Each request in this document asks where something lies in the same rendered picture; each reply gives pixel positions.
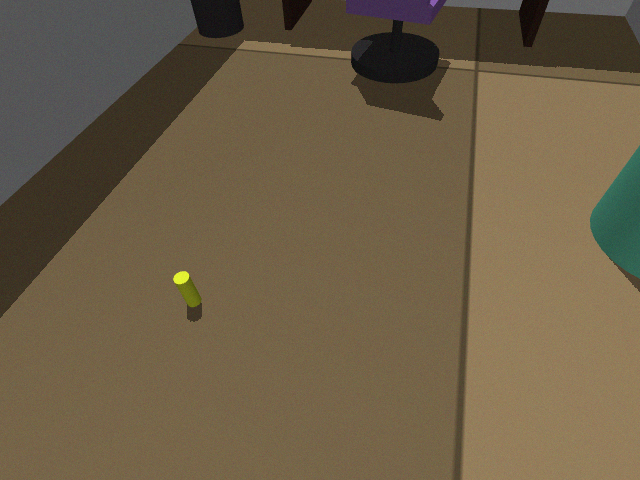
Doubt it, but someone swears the office chair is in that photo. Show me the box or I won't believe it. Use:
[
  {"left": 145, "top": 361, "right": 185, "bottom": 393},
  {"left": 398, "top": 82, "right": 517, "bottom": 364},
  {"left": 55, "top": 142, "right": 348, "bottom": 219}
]
[{"left": 346, "top": 0, "right": 447, "bottom": 83}]

